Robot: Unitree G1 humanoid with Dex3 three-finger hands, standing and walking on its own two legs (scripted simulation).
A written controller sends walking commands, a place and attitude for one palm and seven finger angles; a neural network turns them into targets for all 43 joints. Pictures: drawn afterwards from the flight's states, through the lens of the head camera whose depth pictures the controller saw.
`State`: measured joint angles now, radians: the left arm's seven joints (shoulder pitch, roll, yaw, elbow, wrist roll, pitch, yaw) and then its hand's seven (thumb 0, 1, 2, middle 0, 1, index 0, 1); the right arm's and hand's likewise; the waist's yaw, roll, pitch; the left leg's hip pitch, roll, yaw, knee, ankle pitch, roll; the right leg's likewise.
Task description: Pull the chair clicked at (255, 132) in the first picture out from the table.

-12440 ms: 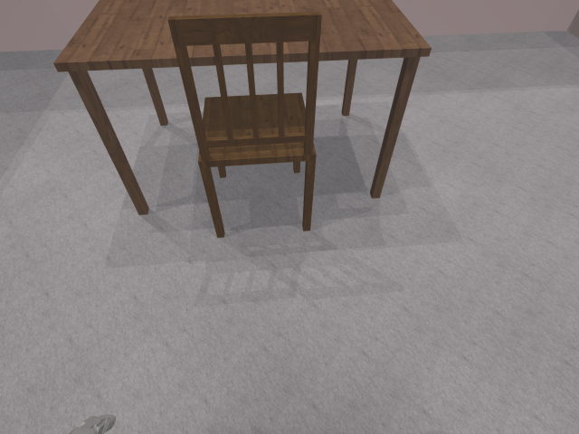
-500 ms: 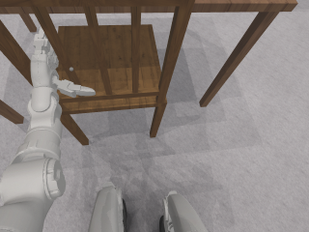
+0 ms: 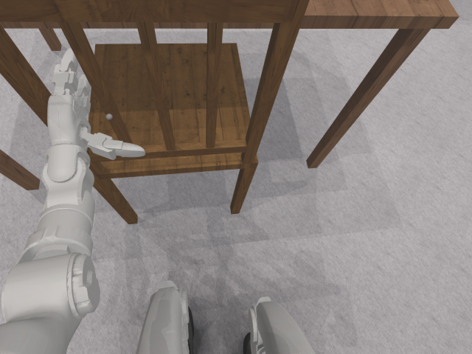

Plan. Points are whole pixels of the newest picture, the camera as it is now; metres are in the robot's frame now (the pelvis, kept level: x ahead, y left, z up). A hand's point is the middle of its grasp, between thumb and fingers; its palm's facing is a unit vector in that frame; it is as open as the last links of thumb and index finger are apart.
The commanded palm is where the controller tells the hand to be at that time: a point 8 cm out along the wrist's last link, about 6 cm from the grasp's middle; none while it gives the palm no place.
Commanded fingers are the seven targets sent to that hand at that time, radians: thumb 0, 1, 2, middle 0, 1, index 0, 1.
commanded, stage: hook a spindle and tug to test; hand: left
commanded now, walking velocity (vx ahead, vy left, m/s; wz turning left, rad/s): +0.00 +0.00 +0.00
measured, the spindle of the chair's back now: (161, 100) +0.52 +0.11 +0.04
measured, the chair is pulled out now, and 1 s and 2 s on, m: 0.00 0.00 0.03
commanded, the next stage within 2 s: step backward, pulling the chair out in 1.42 s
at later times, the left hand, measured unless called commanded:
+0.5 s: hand (119, 114) +0.49 +0.18 +0.03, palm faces +0.11 -0.99 -0.03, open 11.4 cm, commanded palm +0.47 +0.21 +0.04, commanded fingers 0.00 0.34 0.66 -0.50 -1.45 -0.50 -1.45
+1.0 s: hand (124, 115) +0.49 +0.17 +0.04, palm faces +0.12 -0.99 -0.03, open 4.9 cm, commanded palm +0.45 +0.20 +0.04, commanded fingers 0.00 0.90 0.90 -0.50 -1.45 -0.50 -1.45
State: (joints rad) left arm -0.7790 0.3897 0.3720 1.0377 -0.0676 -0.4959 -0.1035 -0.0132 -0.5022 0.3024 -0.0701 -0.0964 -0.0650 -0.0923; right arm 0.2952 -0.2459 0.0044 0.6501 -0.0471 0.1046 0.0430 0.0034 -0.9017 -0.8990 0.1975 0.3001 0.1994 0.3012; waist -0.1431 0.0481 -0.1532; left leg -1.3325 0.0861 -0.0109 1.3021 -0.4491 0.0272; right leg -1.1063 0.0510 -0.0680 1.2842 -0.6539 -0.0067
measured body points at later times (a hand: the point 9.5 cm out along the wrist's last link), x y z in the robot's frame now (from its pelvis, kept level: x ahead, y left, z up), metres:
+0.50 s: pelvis -0.01 +0.00 +0.00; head +0.15 +0.03 +0.42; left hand +0.48 +0.23 +0.04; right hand +0.03 -0.26 -0.12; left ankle +0.07 +0.11 -0.61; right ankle -0.03 -0.12 -0.61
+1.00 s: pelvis +0.00 -0.01 +0.00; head +0.15 +0.02 +0.42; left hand +0.48 +0.22 +0.04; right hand +0.03 -0.27 -0.12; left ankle +0.07 +0.11 -0.61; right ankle -0.03 -0.12 -0.61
